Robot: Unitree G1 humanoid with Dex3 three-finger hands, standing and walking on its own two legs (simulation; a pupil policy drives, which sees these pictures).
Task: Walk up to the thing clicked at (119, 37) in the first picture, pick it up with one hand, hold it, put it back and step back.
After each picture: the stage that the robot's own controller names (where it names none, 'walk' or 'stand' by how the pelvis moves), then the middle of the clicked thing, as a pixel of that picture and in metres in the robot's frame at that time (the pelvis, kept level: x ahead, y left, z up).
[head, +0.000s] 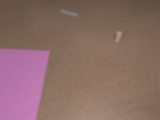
stand; (118, 36) +1.59 -0.50 -0.72
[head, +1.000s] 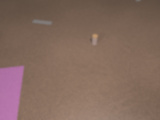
walk; (94, 39) +1.53 -0.07 -0.69
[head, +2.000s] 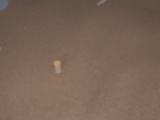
walk; (57, 66) +1.02 +0.27 -0.72
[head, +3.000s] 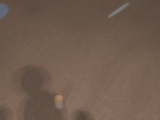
walk; (59, 101) +0.62 +0.19 -0.71
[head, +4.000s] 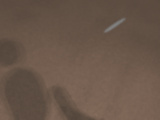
stand; out of the picture +0.38 +0.12 -0.70
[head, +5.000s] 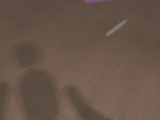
stand; out of the picture +0.34 +0.16 -0.72
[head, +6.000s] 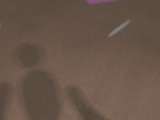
stand; out of the picture +0.35 +0.15 -0.73
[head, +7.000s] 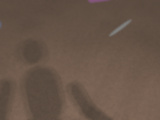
stand; out of the picture +0.33 +0.15 -0.73
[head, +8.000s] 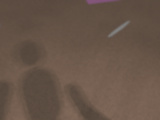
stand; out of the picture +0.33 +0.15 -0.73
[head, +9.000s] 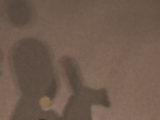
go down; (45, 103) +0.37 +0.15 -0.57
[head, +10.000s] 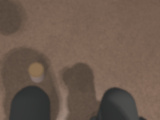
go down; (36, 73) +0.43 +0.17 -0.32
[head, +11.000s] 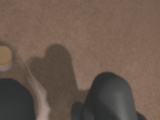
close in; (2, 59) +0.42 +0.19 -0.25
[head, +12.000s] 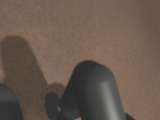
close; out of the picture +0.41 +0.22 -0.23
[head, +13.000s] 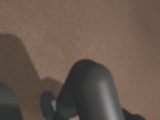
close; out of the picture +0.41 +0.22 -0.22
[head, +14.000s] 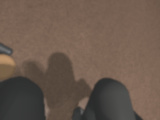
lift; out of the picture +0.34 +0.23 -0.12
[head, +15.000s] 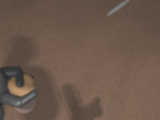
lift; (23, 94) +0.31 +0.17 +0.02
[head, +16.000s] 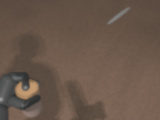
hold; (30, 98) +0.31 +0.16 -0.01
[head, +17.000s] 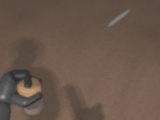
hold; (31, 96) +0.31 +0.16 +0.00
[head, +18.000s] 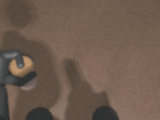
crouch; (25, 74) +0.38 +0.17 -0.08
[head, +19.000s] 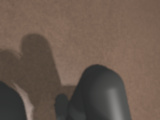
lower; out of the picture +0.41 +0.24 -0.23
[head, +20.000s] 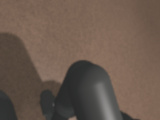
lower; out of the picture +0.42 +0.26 -0.23
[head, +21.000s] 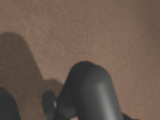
lower; out of the picture +0.42 +0.26 -0.23
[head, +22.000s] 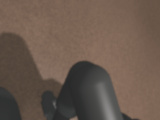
lower; out of the picture +0.42 +0.26 -0.23
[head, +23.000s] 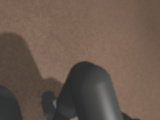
loosen; out of the picture +0.42 +0.26 -0.23
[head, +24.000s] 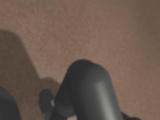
open; out of the picture +0.41 +0.23 -0.23
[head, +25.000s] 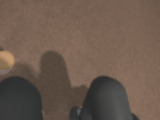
stand; (3, 63) +0.41 +0.21 -0.26
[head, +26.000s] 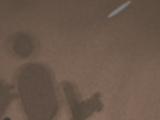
stand; out of the picture +0.35 +0.15 -0.63
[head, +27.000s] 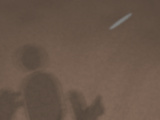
stand; out of the picture +0.36 +0.16 -0.66
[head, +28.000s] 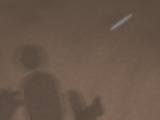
stand; out of the picture +0.35 +0.16 -0.66
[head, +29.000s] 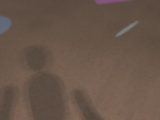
stand; out of the picture +0.37 +0.16 -0.72
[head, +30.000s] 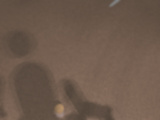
walk; (59, 110) +0.45 +0.13 -0.70
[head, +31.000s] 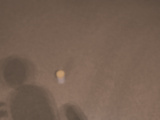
walk; (60, 77) +0.72 +0.15 -0.70
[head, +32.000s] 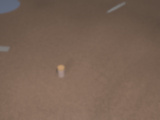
stand; (61, 71) +1.01 +0.19 -0.70
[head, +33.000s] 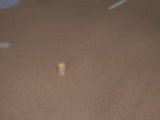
stand; (61, 69) +1.00 +0.16 -0.72
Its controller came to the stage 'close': yes
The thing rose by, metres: 0.70
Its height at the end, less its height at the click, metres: +0.00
